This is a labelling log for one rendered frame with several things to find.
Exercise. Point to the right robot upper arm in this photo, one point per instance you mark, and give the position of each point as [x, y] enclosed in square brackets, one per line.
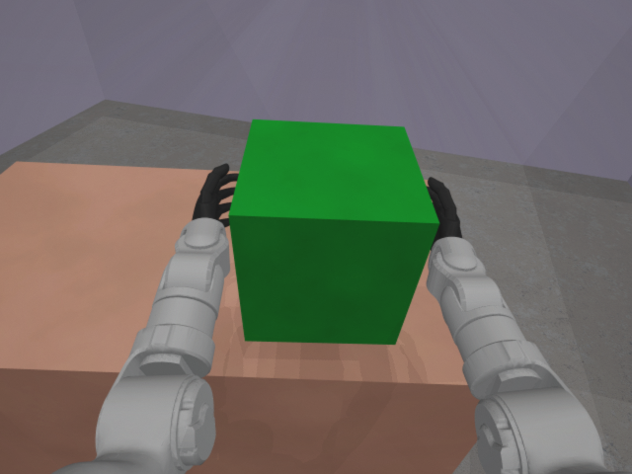
[536, 431]

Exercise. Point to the right robot forearm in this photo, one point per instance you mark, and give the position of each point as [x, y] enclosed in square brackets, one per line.
[496, 355]

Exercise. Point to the right robot hand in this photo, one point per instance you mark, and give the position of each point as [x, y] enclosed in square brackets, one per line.
[445, 209]

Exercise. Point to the left robot hand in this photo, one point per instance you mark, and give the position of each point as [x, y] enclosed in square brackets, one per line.
[207, 205]

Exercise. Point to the left robot forearm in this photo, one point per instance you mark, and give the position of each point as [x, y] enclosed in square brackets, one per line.
[178, 335]

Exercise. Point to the carton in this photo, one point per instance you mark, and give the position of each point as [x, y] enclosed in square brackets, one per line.
[331, 226]

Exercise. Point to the pedestal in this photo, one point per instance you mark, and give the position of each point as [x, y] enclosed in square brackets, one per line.
[82, 252]

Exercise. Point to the left robot upper arm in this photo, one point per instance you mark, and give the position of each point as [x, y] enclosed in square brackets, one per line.
[153, 424]

